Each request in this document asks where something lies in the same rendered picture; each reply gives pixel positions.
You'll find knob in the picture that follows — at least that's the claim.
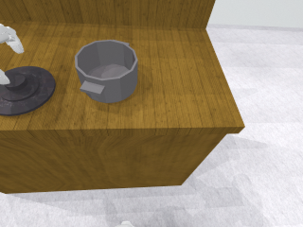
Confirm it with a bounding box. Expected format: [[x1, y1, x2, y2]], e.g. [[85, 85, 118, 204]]
[[4, 73, 28, 92]]

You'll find table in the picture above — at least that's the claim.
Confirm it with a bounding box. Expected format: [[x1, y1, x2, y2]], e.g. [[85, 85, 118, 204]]
[[0, 0, 245, 194]]

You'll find left robot hand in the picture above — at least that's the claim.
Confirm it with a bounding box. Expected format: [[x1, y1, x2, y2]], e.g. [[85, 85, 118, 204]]
[[0, 24, 24, 85]]

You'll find lid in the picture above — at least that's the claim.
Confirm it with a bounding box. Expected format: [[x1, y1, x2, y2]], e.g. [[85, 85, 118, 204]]
[[0, 66, 56, 116]]

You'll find pot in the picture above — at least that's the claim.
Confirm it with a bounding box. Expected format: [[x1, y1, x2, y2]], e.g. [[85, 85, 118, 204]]
[[75, 40, 138, 103]]

